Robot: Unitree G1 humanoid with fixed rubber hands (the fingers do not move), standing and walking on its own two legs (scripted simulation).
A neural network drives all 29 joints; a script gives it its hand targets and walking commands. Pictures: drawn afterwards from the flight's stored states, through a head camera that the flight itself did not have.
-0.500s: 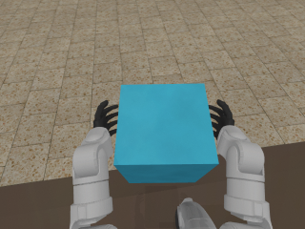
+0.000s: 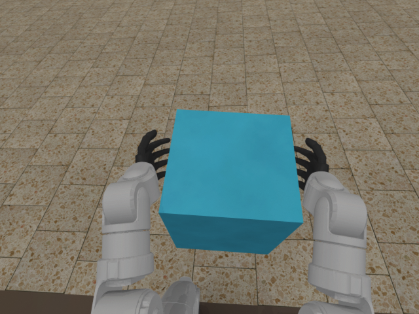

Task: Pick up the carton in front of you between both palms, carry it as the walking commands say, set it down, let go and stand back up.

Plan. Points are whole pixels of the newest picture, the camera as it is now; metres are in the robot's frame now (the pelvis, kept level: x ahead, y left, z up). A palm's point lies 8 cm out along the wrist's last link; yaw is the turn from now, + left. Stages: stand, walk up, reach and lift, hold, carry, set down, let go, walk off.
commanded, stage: carry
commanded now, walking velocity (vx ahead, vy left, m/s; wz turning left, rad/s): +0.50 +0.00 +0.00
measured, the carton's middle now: (226, 189) +0.34 +0.02 +0.02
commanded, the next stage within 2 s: none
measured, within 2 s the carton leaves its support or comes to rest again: neither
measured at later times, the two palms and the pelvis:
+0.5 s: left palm (188, 93) +0.65 +0.15 +0.03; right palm (296, 104) +0.61 -0.15 +0.03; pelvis +0.31 +0.04 -0.03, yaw -3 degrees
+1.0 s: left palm (196, 35) +0.90 +0.15 +0.08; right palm (286, 37) +0.91 -0.15 +0.07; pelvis +0.64 +0.00 -0.02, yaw +1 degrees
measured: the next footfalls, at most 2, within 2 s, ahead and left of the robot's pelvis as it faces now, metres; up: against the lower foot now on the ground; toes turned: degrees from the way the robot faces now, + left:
left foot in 0.18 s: +0.32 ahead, +0.08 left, -0.03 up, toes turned +3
right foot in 0.70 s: +0.61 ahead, -0.07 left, -0.03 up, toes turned -9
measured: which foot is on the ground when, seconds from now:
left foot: up 0.00-0.16, down 0.18-0.70, up 0.72-1.00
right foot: down 0.00-0.20, up 0.22-0.68, down 0.70-1.00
